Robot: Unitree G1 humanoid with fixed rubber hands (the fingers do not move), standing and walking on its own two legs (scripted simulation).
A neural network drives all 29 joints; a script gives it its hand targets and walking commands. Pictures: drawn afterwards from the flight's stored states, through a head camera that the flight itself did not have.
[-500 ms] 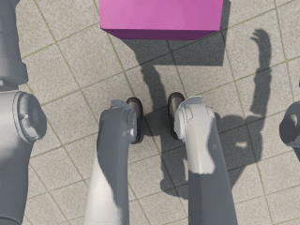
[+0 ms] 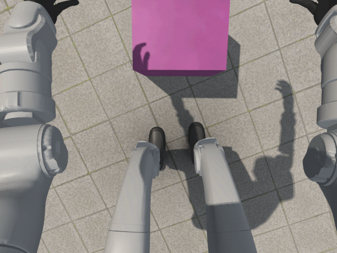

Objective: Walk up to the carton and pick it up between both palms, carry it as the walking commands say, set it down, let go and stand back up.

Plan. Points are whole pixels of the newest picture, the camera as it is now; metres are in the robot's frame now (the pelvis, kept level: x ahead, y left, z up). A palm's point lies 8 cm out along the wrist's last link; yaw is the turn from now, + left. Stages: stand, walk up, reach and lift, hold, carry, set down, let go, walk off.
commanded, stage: let go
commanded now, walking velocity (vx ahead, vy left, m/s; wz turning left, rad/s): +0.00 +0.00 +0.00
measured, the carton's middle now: (179, 41) +0.57 -0.02 -0.53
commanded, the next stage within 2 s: stand in 1.32 s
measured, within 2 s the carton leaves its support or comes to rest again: neither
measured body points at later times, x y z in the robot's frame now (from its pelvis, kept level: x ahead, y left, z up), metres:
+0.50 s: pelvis +0.05 -0.01 +0.06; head +0.24 -0.02 +0.46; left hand +0.38 +0.23 -0.03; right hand +0.37 -0.26 -0.03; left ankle +0.10 +0.10 -0.63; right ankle +0.11 -0.10 -0.63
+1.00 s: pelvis +0.09 -0.01 +0.11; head +0.13 -0.01 +0.56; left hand +0.26 +0.22 +0.03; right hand +0.25 -0.25 +0.03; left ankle +0.10 +0.10 -0.63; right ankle +0.11 -0.10 -0.63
